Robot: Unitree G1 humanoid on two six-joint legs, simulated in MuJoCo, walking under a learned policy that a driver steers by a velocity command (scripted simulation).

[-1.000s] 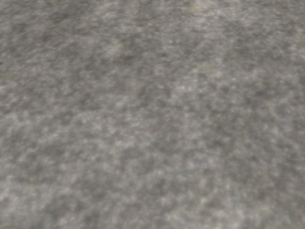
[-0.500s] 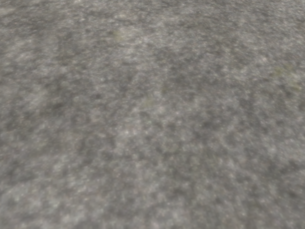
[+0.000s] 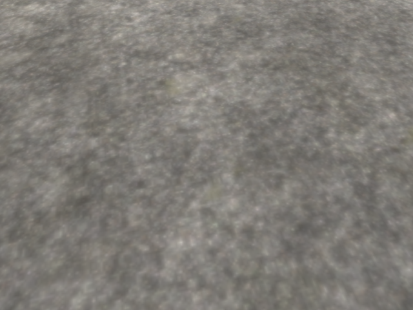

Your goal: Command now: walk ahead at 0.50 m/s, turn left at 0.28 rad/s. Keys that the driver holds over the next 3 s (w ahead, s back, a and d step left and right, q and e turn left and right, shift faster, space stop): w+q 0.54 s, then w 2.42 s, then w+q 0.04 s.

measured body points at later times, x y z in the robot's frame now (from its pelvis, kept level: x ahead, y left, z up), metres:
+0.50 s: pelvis +0.26 +0.07 -0.01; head +0.29 +0.08 +0.44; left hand +0.30 +0.34 -0.13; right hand +0.40 -0.19 -0.14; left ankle +0.27 +0.11 -0.75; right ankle +0.29 -0.09 -0.66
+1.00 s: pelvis +0.55 +0.09 -0.01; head +0.57 +0.09 +0.44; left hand +0.53 +0.37 -0.12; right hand +0.70 -0.13 -0.15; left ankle +0.44 +0.18 -0.67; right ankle +0.61 +0.03 -0.75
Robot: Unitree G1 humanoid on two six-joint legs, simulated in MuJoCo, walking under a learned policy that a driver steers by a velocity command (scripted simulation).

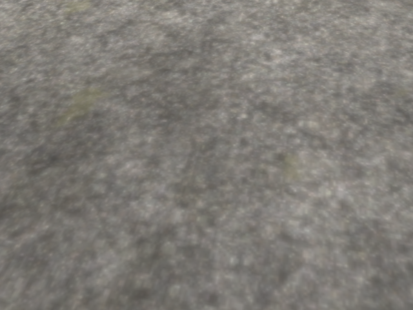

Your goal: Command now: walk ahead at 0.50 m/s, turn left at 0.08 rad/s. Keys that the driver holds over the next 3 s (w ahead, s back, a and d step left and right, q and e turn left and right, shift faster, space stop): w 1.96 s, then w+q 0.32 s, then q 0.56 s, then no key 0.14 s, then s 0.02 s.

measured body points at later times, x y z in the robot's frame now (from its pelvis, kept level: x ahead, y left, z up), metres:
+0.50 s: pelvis +0.26 +0.05 +0.00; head +0.28 +0.07 +0.45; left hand +0.28 +0.31 -0.15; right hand +0.37 -0.21 -0.12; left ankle +0.30 +0.11 -0.74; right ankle +0.18 -0.09 -0.66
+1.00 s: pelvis +0.54 +0.01 -0.01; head +0.56 +0.00 +0.44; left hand +0.67 +0.26 -0.13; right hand +0.51 -0.24 -0.16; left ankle +0.39 +0.12 -0.65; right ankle +0.61 -0.06 -0.74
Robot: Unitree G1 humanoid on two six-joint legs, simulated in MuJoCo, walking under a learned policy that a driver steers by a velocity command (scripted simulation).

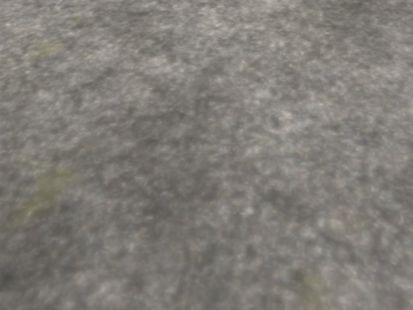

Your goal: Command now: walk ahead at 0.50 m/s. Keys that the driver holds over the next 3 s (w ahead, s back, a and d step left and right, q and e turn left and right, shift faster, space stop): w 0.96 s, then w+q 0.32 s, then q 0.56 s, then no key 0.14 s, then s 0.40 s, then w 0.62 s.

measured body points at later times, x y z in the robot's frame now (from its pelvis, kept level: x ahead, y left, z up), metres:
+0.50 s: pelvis +0.27 +0.04 -0.01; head +0.30 +0.05 +0.44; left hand +0.21 +0.28 -0.16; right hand +0.44 -0.20 -0.12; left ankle +0.37 +0.11 -0.73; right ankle +0.09 -0.07 -0.68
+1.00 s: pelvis +0.54 +0.02 -0.01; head +0.57 +0.01 +0.44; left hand +0.74 +0.24 -0.11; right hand +0.44 -0.21 -0.15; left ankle +0.37 +0.11 -0.73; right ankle +0.67 -0.06 -0.73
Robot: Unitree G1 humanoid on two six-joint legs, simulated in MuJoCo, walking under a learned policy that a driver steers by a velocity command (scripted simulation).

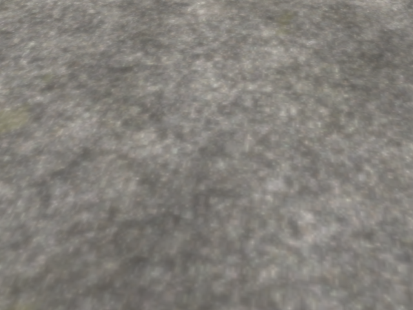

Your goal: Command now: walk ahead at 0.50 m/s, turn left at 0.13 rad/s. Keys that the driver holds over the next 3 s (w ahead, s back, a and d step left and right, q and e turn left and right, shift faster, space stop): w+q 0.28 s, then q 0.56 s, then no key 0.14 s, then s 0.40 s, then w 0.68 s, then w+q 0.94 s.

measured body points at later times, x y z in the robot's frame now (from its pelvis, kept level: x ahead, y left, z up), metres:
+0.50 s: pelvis +0.25 +0.00 +0.00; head +0.28 +0.02 +0.45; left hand +0.16 +0.23 -0.15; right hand +0.45 -0.18 -0.13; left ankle +0.36 +0.09 -0.71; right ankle +0.13 -0.09 -0.72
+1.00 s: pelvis +0.32 +0.01 +0.02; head +0.34 +0.04 +0.46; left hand +0.31 +0.31 -0.11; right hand +0.52 -0.20 -0.10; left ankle +0.35 +0.09 -0.72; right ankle +0.41 -0.12 -0.68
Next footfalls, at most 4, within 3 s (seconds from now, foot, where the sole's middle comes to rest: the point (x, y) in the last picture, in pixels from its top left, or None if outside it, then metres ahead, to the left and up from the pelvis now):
0.52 left None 0.39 0.10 -0.76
1.16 right None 0.41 -0.09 -0.76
1.58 left None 0.20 0.00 -0.76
2.02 right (223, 268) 0.59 -0.05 -0.76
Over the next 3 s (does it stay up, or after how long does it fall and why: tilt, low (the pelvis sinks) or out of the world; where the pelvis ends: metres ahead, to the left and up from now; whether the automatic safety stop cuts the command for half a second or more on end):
stays up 0.86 0.28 0.01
